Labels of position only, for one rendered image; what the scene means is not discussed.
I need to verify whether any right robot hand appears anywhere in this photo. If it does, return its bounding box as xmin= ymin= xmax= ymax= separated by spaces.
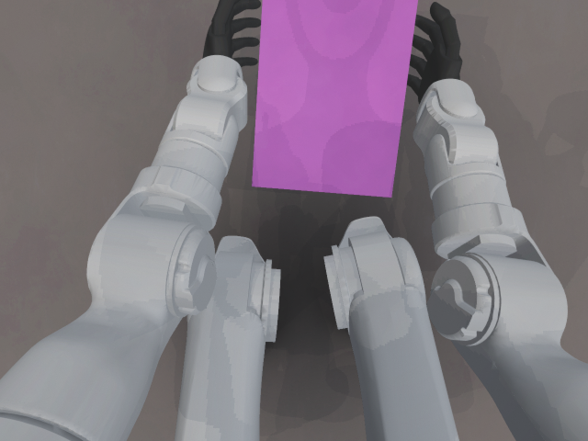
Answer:
xmin=407 ymin=2 xmax=462 ymax=105

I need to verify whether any robot left thigh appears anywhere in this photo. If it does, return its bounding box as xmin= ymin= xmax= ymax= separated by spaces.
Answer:
xmin=175 ymin=251 xmax=280 ymax=441

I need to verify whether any left robot upper arm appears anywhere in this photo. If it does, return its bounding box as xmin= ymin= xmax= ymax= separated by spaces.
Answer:
xmin=0 ymin=213 xmax=217 ymax=441

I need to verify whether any left robot hand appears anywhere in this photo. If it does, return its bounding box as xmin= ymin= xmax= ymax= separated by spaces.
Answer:
xmin=202 ymin=0 xmax=261 ymax=67

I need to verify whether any robot right forearm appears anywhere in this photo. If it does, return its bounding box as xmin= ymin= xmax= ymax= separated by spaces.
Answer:
xmin=413 ymin=79 xmax=568 ymax=307

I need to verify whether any carton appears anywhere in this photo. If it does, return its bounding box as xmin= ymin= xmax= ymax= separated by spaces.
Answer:
xmin=252 ymin=0 xmax=418 ymax=198

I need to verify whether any robot left forearm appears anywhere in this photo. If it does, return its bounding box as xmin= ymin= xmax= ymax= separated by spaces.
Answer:
xmin=87 ymin=55 xmax=247 ymax=292

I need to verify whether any robot thigh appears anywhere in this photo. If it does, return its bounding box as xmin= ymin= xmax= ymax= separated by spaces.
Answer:
xmin=175 ymin=251 xmax=280 ymax=441
xmin=323 ymin=231 xmax=459 ymax=441

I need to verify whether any right robot upper arm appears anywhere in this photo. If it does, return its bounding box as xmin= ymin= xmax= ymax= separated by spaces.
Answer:
xmin=426 ymin=253 xmax=588 ymax=441

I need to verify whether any robot right thigh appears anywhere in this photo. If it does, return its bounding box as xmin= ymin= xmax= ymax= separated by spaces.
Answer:
xmin=323 ymin=231 xmax=459 ymax=441

